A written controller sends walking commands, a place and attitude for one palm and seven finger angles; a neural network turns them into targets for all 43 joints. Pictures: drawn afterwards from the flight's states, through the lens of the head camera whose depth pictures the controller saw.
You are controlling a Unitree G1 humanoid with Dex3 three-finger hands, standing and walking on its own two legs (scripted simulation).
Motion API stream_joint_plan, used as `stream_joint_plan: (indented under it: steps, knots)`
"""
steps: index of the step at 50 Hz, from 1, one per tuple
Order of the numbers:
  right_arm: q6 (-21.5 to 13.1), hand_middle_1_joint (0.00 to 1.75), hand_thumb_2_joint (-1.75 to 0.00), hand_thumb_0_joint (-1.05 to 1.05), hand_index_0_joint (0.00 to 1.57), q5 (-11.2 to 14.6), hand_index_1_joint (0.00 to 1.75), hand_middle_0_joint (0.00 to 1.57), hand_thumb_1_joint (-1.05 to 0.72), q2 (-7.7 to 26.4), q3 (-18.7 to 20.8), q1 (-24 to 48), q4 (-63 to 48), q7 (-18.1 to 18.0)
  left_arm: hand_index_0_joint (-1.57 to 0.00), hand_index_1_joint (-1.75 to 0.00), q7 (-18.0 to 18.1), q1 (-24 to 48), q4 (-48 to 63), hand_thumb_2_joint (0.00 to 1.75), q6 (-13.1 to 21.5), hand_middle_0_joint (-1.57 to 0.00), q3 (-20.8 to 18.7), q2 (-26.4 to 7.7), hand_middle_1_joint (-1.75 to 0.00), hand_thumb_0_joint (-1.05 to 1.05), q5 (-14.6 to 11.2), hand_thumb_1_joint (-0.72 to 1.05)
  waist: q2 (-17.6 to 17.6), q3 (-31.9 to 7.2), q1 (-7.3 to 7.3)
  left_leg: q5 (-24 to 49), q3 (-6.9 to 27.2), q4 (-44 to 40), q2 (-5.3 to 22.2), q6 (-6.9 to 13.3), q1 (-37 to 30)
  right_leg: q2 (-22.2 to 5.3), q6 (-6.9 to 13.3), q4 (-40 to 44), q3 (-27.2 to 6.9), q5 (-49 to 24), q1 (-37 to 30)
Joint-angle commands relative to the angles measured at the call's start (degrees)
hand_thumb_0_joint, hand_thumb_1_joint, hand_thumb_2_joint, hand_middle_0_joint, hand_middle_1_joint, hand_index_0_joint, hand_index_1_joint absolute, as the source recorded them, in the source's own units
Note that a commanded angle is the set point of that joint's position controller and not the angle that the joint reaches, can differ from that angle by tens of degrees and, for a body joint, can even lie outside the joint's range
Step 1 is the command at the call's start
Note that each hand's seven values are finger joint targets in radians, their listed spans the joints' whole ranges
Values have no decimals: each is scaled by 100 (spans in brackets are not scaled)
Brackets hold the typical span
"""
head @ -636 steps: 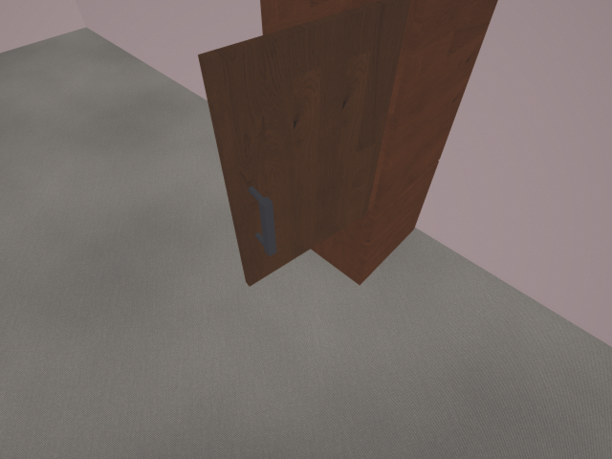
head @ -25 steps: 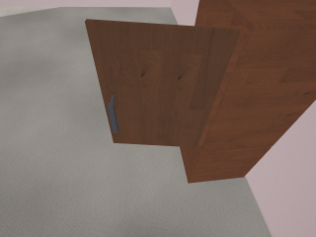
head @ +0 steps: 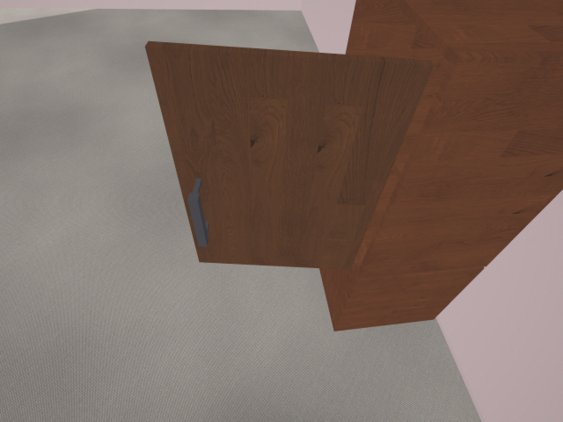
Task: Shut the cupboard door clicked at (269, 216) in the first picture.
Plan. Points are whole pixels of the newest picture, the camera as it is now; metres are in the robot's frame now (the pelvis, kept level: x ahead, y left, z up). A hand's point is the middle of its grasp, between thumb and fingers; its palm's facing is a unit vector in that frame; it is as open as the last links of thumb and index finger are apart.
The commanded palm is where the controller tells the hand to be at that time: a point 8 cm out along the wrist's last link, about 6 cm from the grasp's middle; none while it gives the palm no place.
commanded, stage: look again from close up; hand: left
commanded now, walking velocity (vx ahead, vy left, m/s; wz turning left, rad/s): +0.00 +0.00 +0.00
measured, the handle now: (200, 214) +0.52 +0.20 -0.10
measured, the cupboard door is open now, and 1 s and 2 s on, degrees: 81 81 81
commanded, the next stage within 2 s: shuffle to correct the standing spot in 0.52 s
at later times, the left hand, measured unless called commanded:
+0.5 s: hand out of the picture +0.03 +0.19 -0.18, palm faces -0.02 -0.98 -0.21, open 7.4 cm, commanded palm none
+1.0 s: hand out of the picture +0.00 +0.15 -0.19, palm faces +0.03 -0.99 -0.16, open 7.4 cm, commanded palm none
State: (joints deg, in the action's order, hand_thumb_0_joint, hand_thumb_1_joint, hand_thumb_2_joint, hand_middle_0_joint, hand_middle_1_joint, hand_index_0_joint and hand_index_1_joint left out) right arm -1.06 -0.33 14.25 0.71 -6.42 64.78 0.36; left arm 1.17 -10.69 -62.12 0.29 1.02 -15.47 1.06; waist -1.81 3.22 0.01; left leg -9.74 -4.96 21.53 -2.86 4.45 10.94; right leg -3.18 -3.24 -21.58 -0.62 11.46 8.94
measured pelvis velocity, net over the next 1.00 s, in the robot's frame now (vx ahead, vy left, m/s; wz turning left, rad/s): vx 0.06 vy -0.01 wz -0.03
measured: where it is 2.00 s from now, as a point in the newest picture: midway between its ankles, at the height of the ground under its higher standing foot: outside the picture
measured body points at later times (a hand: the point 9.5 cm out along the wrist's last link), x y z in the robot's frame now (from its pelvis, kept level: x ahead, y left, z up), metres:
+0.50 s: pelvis +0.02 +0.00 +0.00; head +0.03 +0.01 +0.45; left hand +0.04 +0.24 -0.16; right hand +0.05 -0.24 -0.15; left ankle +0.02 +0.06 -0.74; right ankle +0.00 -0.16 -0.74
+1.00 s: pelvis +0.06 -0.01 -0.01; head +0.07 +0.00 +0.44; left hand +0.00 +0.20 -0.17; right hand +0.02 -0.24 -0.17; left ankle +0.03 +0.07 -0.74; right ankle +0.00 -0.16 -0.74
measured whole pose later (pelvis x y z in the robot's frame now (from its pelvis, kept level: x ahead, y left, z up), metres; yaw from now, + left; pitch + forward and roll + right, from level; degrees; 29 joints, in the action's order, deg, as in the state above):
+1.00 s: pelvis +0.06 -0.01 -0.01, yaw -2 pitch +0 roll -1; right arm -0.5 -0.5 9.0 1.4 -17.9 66.6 -0.8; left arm 1.3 -23.3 -64.5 1.0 -0.7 -7.7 1.1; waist -0.2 1.4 -0.6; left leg -20.5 -5.9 32.1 -0.6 3.1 11.2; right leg -1.7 -2.3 -28.9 -1.1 20.2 8.4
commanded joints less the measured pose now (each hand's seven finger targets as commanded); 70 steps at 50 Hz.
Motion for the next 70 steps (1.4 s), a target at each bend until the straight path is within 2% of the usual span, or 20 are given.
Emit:
stream_joint_plan:
  steps: [1, 20, 31, 37, 40, 44, 46, 48, 50, 52, 53, 54, 55, 56, 58, 60, 63, 65, 69, 70]
  knots:
    - [-90, 30, -90, 0, 20, 5, 30, 20, -90, 946, 175, -25, -235, -80, -20, -30, 75, -185, 207, 90, 65, -20, -154, -764, -30, 0, 11, 90, 177, -379, -4, 546, 982, -515, 998, -265, -389, -413, 326, 274, -300, -422, 114]
    - [-88, 30, -90, 0, 20, 23, 30, 20, -90, 555, 106, -434, -23, -142, -20, -30, 130, -543, 29, 90, 61, -20, -120, -381, -30, 0, -8, 90, 68, -389, -9, 1207, 828, -436, 972, -290, -634, -426, 287, 343, -305, -795, -47]
    - [-66, 30, -90, 0, 20, 22, 30, 20, -90, 310, 103, -687, 66, -160, -20, -30, 153, -828, -58, 90, 49, -20, -97, -115, -30, 0, -8, 90, 96, -122, -1, 677, 793, -523, 937, -296, -512, -395, 283, 390, -313, -525, 117]
    - [38, 30, -90, 0, 20, -22, 30, 20, -90, 332, 170, -972, 107, -130, -20, -30, 72, -1067, -110, 90, -17, -20, -125, 121, -30, 0, 54, 90, 375, 357, 6, -2097, 1072, -983, 1087, -160, 15, -99, 369, -132, -11, 890, 525]
    - [28, 30, -90, 0, 20, -19, 30, 20, -90, 343, 224, -1025, 34, -125, -20, -30, 26, -1276, -87, 90, 7, -20, -160, 210, -30, 0, 77, 90, 493, 476, -67, -2450, 1221, -1027, 1216, 4, 187, -29, 417, -415, 126, 925, 607]
    - [-33, 30, -90, 0, 20, -3, 30, 20, -90, 154, 209, -1108, -59, -138, -20, -30, 15, -1543, -108, 90, 80, -20, -211, 214, -30, 0, 49, 90, -22, 543, -118, -1732, 891, -311, 964, -19, 316, -201, 595, -166, -323, 829, 524]
    - [-70, 30, -90, 0, 20, -4, 30, 20, -90, 11, 184, -1066, -125, -145, -20, -30, 36, -1729, -149, 90, 112, -20, -273, 117, -30, 0, 30, 90, -423, 468, -157, -1176, 441, 481, 649, -129, 535, -497, 765, 95, -853, 676, 258]
    - [-90, 30, -90, 0, 20, -21, 30, 20, -90, -145, 143, -1010, -229, -158, -20, -30, 77, -1920, -211, 90, 129, -20, -351, -47, -30, 0, -1, 90, -990, 338, -171, -898, -9, 1270, 373, -283, 995, -935, 1036, 287, -1451, -72, -219]
    - [-99, 30, -90, 0, 20, -16, 30, 20, -90, -224, 109, -1052, -228, -198, -20, -30, 124, -1845, -172, 90, 124, -20, -355, 7, -30, 0, -9, 90, -740, 254, -86, -488, -5, 1175, 464, -348, 772, -991, 1090, -41, -1273, -1627, -231]
    - [-141, 30, -90, 0, 20, 0, 30, 20, -90, -145, 101, -1527, -14, -266, -20, -30, 164, -1597, -101, 90, 83, -20, -307, 224, -30, 0, -2, 90, 67, -114, 126, 1794, 305, 595, 791, -287, -510, -403, 712, -883, -424, -2646, 193]
    - [-157, 30, -90, 0, 20, 1, 30, 20, -90, 7, 126, -1855, 134, -328, -20, -30, 193, -1478, -63, 90, 70, -20, -243, 357, -30, 0, -16, 90, 573, -369, 206, 3739, 563, 619, 1108, -166, -1200, -168, 492, -1247, -89, -2140, 469]
    - [-149, 30, -90, 0, 20, 25, 30, 20, -90, 92, 138, -2033, 232, -375, -20, -30, 231, -1352, -21, 90, 47, -20, -221, 407, -30, 0, -43, 90, 1015, -351, 225, 5532, 818, 576, 1426, -21, -1544, -2, 329, -1363, 114, -789, 709]
    - [-117, 30, -90, 0, 20, 30, 30, 20, -90, 116, 122, -1946, 260, -394, -20, -30, 251, -1254, -7, 90, 10, -20, -219, 388, -30, 0, -55, 90, 1124, -189, 156, 6228, 926, 467, 1654, 118, -1640, 39, 270, -1340, 170, 647, 935]
    - [-93, 30, -90, 0, 20, 14, 30, 20, -90, 195, 142, -1851, 211, -409, -20, -30, 249, -1186, 18, 90, -24, -20, -237, 360, -30, 0, -43, 90, 1082, -41, 150, 6221, 929, 390, 1685, 190, -1661, 26, 259, -1320, 217, 1097, 1049]
    - [-62, 30, -90, 0, 20, 14, 30, 20, -90, 149, 158, -1615, 105, -427, -20, -30, 231, -1140, 32, 90, -56, -20, -262, 351, -30, 0, -34, 90, 878, 67, 53, 5687, 822, 330, 1578, 188, -1440, -40, 283, -945, 252, 794, 848]
    - [-50, 30, -90, 0, 20, 42, 30, 20, -90, 66, 179, -1382, -21, -424, -20, -30, 222, -1308, 10, 90, -58, -20, -271, 356, -30, 0, -29, 90, 539, -39, -60, 4861, 673, 415, 1360, -4, -1053, -125, 320, -540, 136, -612, 356]
    - [30, 30, -90, 0, 20, 17, 30, 20, -90, -73, 232, -1274, -109, -410, -20, -30, 226, -1228, 45, 90, -49, -20, -285, 257, -30, 0, -20, 90, -7, -159, -8, 3135, 535, 444, 1056, -227, -684, -413, 435, -622, -117, -2647, 39]
    - [48, 30, -90, 0, 20, 4, 30, 20, -90, -85, 257, -1308, -110, -390, -20, -30, 230, -1124, 142, 90, -34, -20, -300, 195, -30, 0, -14, 90, -110, -335, 14, 2853, 469, 454, 1020, -265, -655, -478, 473, -699, -155, -3051, -71]
    - [33, 30, -90, 0, 20, -17, 30, 20, -90, -126, 226, -1217, -85, -336, -20, -30, 207, -820, 253, 90, -40, -20, -283, 178, -30, 0, -19, 90, 111, -447, 3, 2310, 496, 194, 1062, -253, -611, -392, 457, -541, -162, -2212, -105]
    - [-7, 30, -90, 0, 20, 80, 30, 20, -90, 392, 258, -931, -641, -282, -20, -30, 397, -956, 250, 90, 40, -20, -291, -151, -30, 0, 22, 90, 117, -614, 11, 3875, 367, 1262, 1191, -428, -576, -447, 321, -693, -87, -3323, 238]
